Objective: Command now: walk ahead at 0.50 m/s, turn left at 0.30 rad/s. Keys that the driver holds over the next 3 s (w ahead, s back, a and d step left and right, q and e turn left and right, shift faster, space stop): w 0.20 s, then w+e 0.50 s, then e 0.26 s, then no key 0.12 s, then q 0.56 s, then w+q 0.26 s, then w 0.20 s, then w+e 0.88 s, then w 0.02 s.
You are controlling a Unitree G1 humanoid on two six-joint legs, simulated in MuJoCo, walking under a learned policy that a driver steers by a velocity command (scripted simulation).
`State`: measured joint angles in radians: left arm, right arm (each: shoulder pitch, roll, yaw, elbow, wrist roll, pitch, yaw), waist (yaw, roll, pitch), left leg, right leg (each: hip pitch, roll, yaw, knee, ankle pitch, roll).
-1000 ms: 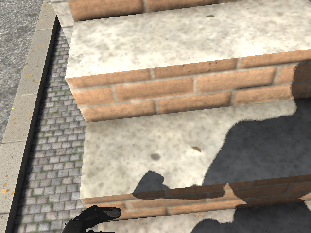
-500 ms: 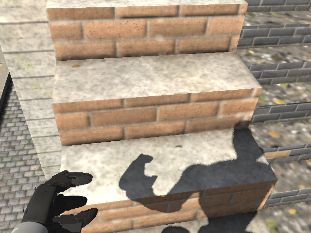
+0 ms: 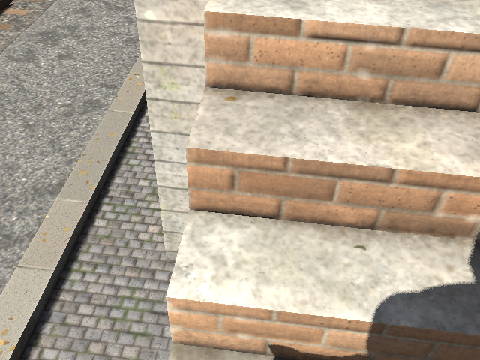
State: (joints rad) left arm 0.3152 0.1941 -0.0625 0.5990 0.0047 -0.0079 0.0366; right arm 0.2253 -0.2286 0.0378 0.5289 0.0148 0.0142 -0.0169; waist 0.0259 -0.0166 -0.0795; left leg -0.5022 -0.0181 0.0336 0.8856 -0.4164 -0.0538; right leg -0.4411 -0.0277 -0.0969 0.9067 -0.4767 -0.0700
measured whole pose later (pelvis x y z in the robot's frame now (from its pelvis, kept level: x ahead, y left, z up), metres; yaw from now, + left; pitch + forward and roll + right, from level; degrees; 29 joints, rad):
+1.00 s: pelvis +0.14 -0.07 +0.05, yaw -20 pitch +1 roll +1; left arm 0.12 0.27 0.01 0.68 0.00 0.00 -0.02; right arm 0.17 -0.25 0.01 0.78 -0.05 0.00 -0.04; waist 0.01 -0.01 -0.02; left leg -0.16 -0.06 0.07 0.44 -0.31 0.06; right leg -0.62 0.16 0.14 1.53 -0.54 0.06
